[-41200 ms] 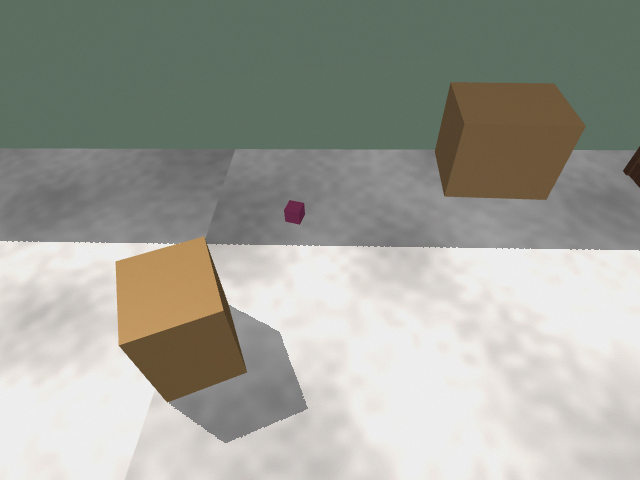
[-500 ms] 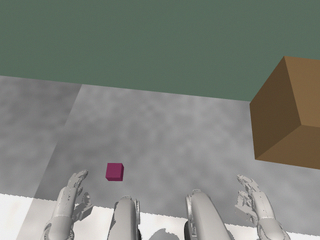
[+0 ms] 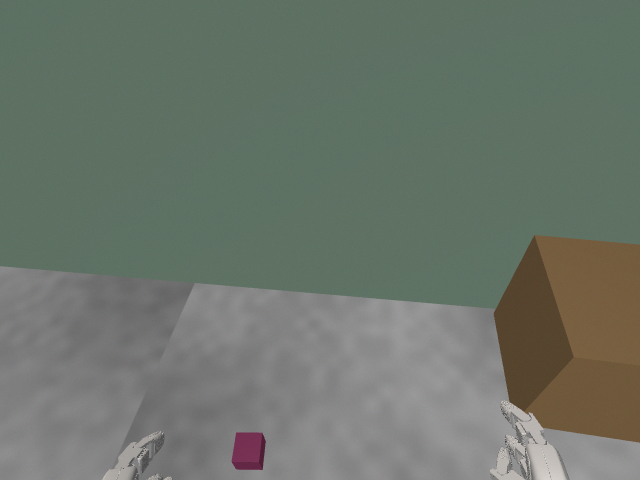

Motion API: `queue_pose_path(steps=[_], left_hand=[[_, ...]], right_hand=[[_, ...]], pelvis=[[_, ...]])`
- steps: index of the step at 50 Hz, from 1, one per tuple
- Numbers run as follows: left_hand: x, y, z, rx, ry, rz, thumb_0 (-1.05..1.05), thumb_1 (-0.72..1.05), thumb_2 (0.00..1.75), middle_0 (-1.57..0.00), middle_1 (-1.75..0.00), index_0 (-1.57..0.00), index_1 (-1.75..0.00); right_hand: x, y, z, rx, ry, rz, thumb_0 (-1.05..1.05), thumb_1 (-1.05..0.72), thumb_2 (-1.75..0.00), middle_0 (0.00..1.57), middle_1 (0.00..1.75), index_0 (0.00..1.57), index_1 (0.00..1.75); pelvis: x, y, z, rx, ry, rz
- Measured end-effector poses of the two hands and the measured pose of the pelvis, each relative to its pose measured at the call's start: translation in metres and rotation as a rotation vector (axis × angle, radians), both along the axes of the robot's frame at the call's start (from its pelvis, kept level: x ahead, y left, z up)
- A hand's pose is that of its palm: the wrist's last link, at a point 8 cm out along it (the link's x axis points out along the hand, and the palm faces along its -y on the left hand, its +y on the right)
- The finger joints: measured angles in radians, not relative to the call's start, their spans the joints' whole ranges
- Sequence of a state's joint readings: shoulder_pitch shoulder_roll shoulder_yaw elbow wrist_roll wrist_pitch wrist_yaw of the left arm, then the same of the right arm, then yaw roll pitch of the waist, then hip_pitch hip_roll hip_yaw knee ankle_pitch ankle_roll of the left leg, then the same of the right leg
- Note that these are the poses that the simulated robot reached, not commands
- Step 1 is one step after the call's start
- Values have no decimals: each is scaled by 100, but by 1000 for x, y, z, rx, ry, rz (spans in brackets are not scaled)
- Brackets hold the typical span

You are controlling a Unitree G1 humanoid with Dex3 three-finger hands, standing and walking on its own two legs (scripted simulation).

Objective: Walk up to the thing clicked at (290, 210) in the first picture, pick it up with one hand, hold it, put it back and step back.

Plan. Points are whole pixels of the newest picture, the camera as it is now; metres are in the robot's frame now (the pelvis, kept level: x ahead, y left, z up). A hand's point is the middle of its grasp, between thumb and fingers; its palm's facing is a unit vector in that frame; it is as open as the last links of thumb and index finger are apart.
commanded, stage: home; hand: left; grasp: from above
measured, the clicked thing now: (249, 451) +0.41 +0.20 -0.68
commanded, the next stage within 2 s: stand in 1.94 s
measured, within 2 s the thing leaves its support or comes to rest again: neither
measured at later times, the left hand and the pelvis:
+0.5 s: hand out of the picture +0.17 +0.18 -0.04, palm faces +0.05 -0.98 -0.20, open 8.1 cm; pelvis +0.00 +0.00 +0.00, yaw +0 degrees
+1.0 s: hand out of the picture +0.17 +0.18 -0.04, palm faces +0.05 -0.98 -0.20, open 7.4 cm; pelvis +0.00 +0.00 +0.00, yaw +0 degrees
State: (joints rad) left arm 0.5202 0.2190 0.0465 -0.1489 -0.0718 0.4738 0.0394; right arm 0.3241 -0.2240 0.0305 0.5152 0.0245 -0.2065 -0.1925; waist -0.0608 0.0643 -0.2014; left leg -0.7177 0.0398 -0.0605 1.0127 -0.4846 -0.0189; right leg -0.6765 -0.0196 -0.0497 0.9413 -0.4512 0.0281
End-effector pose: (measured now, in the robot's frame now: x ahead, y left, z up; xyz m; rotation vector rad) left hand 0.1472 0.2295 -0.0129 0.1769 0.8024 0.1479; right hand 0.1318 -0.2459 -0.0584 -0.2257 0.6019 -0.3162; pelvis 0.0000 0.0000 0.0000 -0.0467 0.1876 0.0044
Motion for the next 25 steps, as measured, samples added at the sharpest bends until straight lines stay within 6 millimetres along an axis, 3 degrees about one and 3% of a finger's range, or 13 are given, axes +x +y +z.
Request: queue_pose_path(steps=[11, 25], left_hand=[[-5, -1, -9, -31, 30, 6, 1, 77, 82, -18, -28, -19, -27], [1, 0, -6, -16, 12, -7, 1, 79, 83, -19, -28, -19, -28]], right_hand=[[26, 5, 11, -21, -59, 64, 1, -90, -90, 20, 30, 20, 30], [17, 6, 2, -13, -7, 54, 1, -90, -90, 20, 30, 20, 30]], pelvis=[[2, 0, 2, 4, -17, 7], [4, 1, 2, 4, -17, 2]])
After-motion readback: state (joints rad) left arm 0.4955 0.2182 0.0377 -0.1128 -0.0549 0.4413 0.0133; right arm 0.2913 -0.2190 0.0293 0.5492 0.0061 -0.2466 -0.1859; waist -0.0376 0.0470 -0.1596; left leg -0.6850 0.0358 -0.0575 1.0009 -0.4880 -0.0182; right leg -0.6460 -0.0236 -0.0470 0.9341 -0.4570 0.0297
